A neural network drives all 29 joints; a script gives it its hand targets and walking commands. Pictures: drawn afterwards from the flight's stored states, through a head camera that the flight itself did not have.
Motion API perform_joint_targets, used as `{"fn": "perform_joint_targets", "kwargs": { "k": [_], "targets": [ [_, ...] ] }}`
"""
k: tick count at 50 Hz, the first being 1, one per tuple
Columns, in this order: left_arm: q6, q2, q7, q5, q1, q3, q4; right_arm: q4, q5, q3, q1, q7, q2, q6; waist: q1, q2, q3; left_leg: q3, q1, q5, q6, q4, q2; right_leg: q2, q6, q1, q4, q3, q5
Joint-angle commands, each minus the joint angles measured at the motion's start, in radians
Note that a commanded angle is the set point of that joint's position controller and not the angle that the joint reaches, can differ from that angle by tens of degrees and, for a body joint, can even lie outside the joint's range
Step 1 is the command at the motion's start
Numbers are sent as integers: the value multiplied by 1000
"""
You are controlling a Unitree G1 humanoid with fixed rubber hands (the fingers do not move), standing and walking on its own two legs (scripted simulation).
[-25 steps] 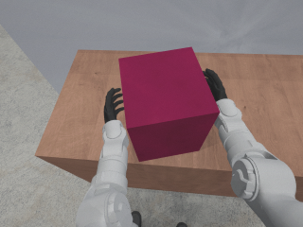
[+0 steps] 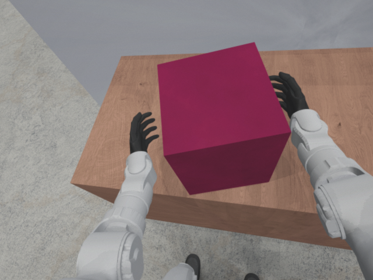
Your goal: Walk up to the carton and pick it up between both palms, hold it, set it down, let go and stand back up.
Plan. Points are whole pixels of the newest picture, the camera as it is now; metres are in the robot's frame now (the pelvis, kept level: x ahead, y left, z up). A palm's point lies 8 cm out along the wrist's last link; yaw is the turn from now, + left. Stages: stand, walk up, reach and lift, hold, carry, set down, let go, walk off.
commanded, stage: set down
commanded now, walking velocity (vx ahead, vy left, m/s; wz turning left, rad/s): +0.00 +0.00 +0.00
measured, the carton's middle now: (217, 128) +0.43 +0.06 +0.00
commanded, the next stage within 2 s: none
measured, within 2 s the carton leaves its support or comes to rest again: neither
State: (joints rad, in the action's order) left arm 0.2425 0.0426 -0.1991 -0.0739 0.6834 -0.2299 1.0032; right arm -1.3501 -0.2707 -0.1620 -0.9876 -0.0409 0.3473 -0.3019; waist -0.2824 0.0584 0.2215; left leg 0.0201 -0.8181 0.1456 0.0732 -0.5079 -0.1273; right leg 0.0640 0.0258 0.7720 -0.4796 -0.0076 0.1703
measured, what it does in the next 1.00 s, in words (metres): stands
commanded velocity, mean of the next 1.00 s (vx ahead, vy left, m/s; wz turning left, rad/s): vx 0.00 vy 0.00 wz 0.00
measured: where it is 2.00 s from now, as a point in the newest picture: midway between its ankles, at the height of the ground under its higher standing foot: outside the picture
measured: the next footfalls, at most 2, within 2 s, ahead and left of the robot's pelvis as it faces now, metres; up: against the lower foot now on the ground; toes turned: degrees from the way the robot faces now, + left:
none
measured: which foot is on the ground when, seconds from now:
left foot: down 0.00-1.00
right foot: down 0.00-1.00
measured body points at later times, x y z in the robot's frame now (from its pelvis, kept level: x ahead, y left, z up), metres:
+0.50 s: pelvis -0.03 -0.01 +0.00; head +0.06 -0.02 +0.44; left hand +0.30 +0.22 +0.00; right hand +0.42 -0.15 +0.01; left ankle +0.02 +0.17 -0.72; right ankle +0.01 -0.10 -0.72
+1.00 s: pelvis -0.02 -0.02 +0.01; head +0.04 -0.01 +0.45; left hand +0.25 +0.20 +0.00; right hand +0.36 -0.20 +0.00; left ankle +0.02 +0.17 -0.72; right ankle +0.01 -0.10 -0.72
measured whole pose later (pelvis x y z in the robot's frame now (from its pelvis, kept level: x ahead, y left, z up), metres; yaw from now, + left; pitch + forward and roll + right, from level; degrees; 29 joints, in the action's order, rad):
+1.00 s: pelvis -0.02 -0.02 +0.01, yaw +2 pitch +10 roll +0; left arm 0.10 0.00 -0.26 -0.06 0.15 -0.03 0.44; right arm -0.99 -0.43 -0.18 -0.39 -0.19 0.41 -0.40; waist -0.14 -0.03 0.04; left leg -0.01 -0.52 0.14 0.09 -0.49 -0.12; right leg 0.06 0.06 0.50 -0.55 0.02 0.22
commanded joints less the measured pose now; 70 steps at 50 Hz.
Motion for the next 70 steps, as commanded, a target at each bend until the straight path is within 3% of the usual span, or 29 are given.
{"fn": "perform_joint_targets", "kwargs": {
  "k": [1,4,6,7,10,13,14,15,16,19,24,26,27,29,31,36,42,45,46,47,48,50,52,53,60,62,63,65,70],
  "targets": [
    [76,-98,7,-17,300,37,-248,186,4,50,-475,-3,157,-94,90,-291,851,117,311,-522,-3,-101,111,51,-48,-556,-76,15,-557],
    [55,-90,3,12,179,26,-340,219,-64,-33,-346,-27,161,-103,53,-256,800,119,366,-567,-8,-87,103,61,-42,-600,-65,3,-568],
    [73,-145,5,-15,292,17,-232,218,-64,-42,-469,-31,150,-98,20,-268,737,134,270,-462,-16,-85,118,53,-49,-544,-67,1,-419],
    [57,-96,-5,-2,239,43,-271,171,-86,-49,-393,-42,164,-103,58,-248,725,116,312,-441,-14,-67,105,50,-41,-550,-47,4,-405],
    [57,-113,-19,19,221,42,-311,181,-131,-53,-360,-63,175,-92,29,-208,717,118,328,-425,-15,-73,101,54,-29,-509,-44,-11,-338],
    [47,-103,-27,8,187,65,-453,247,-135,-18,-321,-71,197,-116,61,-162,794,83,360,-443,-4,-82,99,59,-6,-516,-37,10,-339],
    [40,-115,-22,-1,136,75,-449,294,-153,-55,-258,-78,190,-107,45,-176,754,93,362,-422,-13,-84,99,55,-13,-507,-41,7,-293],
    [20,-104,-15,-1,87,85,-449,304,-145,-31,-211,-75,197,-109,90,-211,699,88,359,-414,-24,-73,101,50,-23,-555,-35,2,-360],
    [27,-143,-14,10,174,48,-370,307,-135,-35,-312,-78,178,-95,33,-212,634,113,262,-308,-34,-51,114,30,-23,-542,-22,-30,-274],
    [21,-95,-10,-6,-16,98,-503,350,-122,-17,-116,-82,188,-95,81,-252,601,82,333,-303,-50,-42,98,32,-30,-588,-32,-19,-267],
    [-5,-156,-33,-31,170,118,-419,402,-108,27,-197,-89,195,-65,69,-221,510,93,241,-54,-68,-10,111,15,-15,-457,9,-38,127],
    [-12,-115,-53,-15,58,140,-531,386,-103,46,-59,-95,218,-56,99,-220,479,76,323,-97,-63,-13,103,21,-5,-467,-10,-34,92],
    [-10,-149,-52,-23,203,118,-436,354,-83,67,-205,-90,210,-53,75,-201,486,93,277,-4,-59,-3,113,12,-8,-400,17,-32,182],
    [-36,-54,-52,-35,-52,205,-556,364,-106,60,5,-108,235,-59,130,-164,481,40,377,-96,-45,-9,96,28,9,-437,-2,0,50],
    [-40,-111,-54,-22,85,171,-562,389,-90,96,-79,-96,245,-66,142,-183,553,41,362,-70,-48,-30,108,28,5,-419,-8,-8,68],
    [-90,-68,-65,8,-96,215,-687,379,-146,62,72,-132,268,-95,131,-106,481,21,479,-143,-35,-10,103,35,18,-408,18,12,-13],
    [-93,-91,-53,5,-142,216,-709,457,-146,42,152,-139,242,-119,134,-204,339,56,423,-91,-75,21,114,12,-12,-485,47,-26,49],
    [-63,-120,-60,26,-144,185,-725,471,-163,51,185,-148,232,-125,117,-169,280,74,414,-100,-75,29,117,-3,-7,-521,38,-43,69],
    [-69,-79,-70,36,-295,198,-870,512,-173,54,308,-157,262,-147,149,-159,328,44,491,-173,-74,39,105,-6,-7,-579,41,-32,-43],
    [-62,-102,-70,42,-213,165,-782,511,-151,51,219,-148,240,-152,112,-161,339,72,471,-159,-69,34,119,-12,-5,-562,35,-38,-51],
    [-63,-62,-66,26,-327,218,-868,510,-179,42,325,-151,258,-174,146,-140,355,51,516,-241,-58,27,105,-1,-7,-594,18,-19,-176],
    [-63,-93,-60,30,-322,191,-849,581,-194,28,294,-161,266,-188,102,-128,401,55,498,-246,-64,30,122,-11,0,-588,36,-41,-215],
    [-83,-51,-45,43,-387,208,-816,501,-176,43,384,-155,256,-185,161,-132,268,52,516,-196,-68,63,128,-23,-5,-597,65,-39,-179],
    [-74,-53,-40,49,-606,207,-951,610,-204,15,577,-153,264,-210,171,-168,313,58,562,-358,-69,33,121,-10,-17,-709,35,-35,-400],
    [-51,-82,-41,29,-404,177,-817,645,-136,65,431,-145,259,-230,191,-244,162,66,435,-48,-99,104,132,-48,-44,-640,64,-50,-101],
    [-40,-46,-46,33,-630,210,-947,687,-156,59,656,-159,269,-247,216,-245,197,44,542,-183,-92,82,117,-30,-25,-692,54,-38,-241],
    [-37,-57,-50,48,-550,193,-921,679,-156,57,574,-169,271,-242,163,-210,194,66,545,-175,-88,95,119,-14,-15,-630,64,-27,-138],
    [-53,-3,-62,73,-710,244,-978,609,-159,87,743,-180,301,-228,219,-176,124,30,673,-240,-63,105,106,1,4,-595,90,16,-177],
    [-80,-30,-68,84,-665,210,-965,691,-189,54,673,-196,296,-225,166,-188,59,49,574,-142,-92,103,121,-3,4,-580,95,-39,-96]
  ]
}}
